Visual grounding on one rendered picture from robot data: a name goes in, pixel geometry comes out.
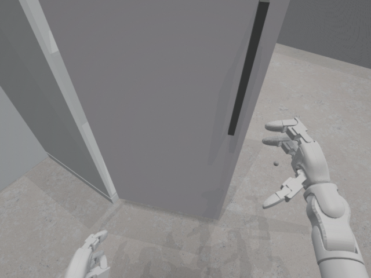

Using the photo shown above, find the handle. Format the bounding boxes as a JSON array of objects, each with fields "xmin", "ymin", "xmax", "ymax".
[{"xmin": 228, "ymin": 0, "xmax": 270, "ymax": 136}]

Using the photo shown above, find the fridge door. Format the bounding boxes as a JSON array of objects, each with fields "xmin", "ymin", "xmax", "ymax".
[{"xmin": 39, "ymin": 0, "xmax": 290, "ymax": 220}]

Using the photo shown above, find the robot left hand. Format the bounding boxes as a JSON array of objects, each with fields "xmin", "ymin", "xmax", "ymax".
[{"xmin": 64, "ymin": 230, "xmax": 110, "ymax": 278}]

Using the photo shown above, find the robot right hand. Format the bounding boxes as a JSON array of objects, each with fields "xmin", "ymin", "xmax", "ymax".
[{"xmin": 262, "ymin": 117, "xmax": 330, "ymax": 209}]

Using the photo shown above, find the right robot forearm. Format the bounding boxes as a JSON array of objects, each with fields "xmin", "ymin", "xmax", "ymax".
[{"xmin": 303, "ymin": 182, "xmax": 369, "ymax": 278}]

